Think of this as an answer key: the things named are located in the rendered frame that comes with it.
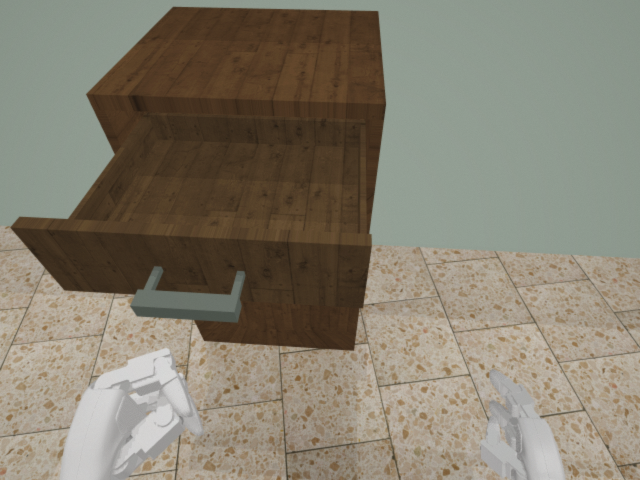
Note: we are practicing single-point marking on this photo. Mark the drawer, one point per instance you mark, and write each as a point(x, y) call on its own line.
point(204, 196)

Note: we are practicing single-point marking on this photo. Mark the robot right hand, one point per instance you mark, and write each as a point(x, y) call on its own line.
point(529, 437)

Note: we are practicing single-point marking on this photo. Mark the handle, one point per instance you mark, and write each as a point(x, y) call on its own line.
point(187, 305)

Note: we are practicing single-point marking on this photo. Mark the cabinet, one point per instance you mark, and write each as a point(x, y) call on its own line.
point(257, 62)

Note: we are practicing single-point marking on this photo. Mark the robot left hand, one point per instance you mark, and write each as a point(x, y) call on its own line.
point(106, 416)

